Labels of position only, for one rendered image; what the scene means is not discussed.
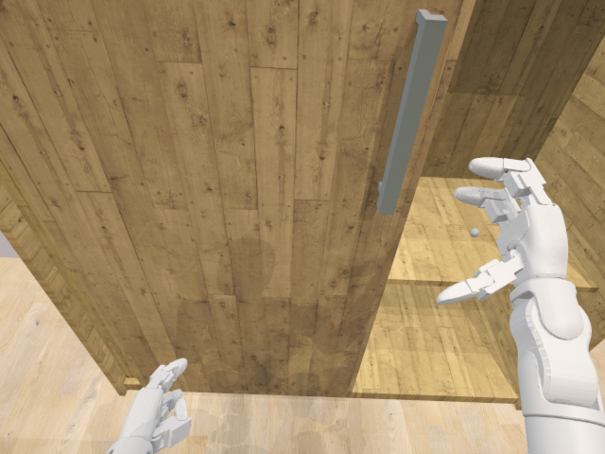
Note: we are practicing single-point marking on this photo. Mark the right robot forearm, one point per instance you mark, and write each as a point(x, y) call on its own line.
point(558, 383)

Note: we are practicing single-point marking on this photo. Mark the left robot hand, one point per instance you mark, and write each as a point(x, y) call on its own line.
point(147, 415)

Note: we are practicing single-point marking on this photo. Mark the handle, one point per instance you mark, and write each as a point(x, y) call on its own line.
point(420, 71)

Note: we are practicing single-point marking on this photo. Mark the right robot hand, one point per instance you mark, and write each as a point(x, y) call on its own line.
point(538, 232)

